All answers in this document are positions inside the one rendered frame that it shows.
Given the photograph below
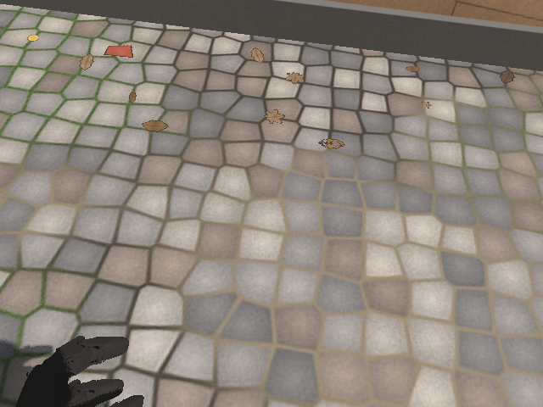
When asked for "robot left hand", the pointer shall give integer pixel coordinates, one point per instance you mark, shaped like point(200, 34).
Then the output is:
point(47, 384)

